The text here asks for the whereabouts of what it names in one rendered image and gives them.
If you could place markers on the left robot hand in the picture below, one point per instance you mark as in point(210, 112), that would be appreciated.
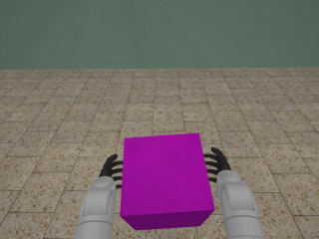
point(108, 171)

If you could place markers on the left robot forearm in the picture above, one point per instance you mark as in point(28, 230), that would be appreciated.
point(96, 217)

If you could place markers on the carton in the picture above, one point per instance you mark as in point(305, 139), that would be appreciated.
point(165, 182)

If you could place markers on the right robot forearm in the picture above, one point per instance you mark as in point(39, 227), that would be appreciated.
point(239, 211)

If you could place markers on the right robot hand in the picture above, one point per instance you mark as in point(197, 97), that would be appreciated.
point(221, 163)

